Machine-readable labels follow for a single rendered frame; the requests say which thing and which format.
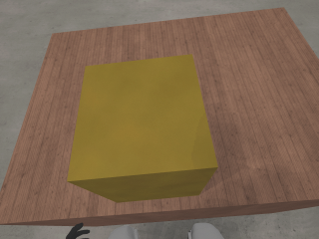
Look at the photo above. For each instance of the robot left thigh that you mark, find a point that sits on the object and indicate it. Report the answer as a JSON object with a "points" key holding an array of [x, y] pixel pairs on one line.
{"points": [[125, 232]]}

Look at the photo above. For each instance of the robot left hand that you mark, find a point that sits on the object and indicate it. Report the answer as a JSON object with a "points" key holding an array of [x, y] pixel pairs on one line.
{"points": [[74, 233]]}

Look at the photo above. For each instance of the pedestal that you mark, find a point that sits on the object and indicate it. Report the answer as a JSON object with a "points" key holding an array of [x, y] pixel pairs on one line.
{"points": [[259, 82]]}

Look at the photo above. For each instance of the carton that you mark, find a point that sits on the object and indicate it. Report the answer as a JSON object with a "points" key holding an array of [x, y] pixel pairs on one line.
{"points": [[142, 131]]}

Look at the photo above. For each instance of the robot right thigh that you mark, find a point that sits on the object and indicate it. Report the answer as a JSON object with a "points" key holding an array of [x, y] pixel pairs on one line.
{"points": [[203, 231]]}

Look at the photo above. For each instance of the robot thigh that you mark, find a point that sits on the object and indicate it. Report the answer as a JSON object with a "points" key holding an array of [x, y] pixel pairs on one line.
{"points": [[203, 231], [125, 232]]}

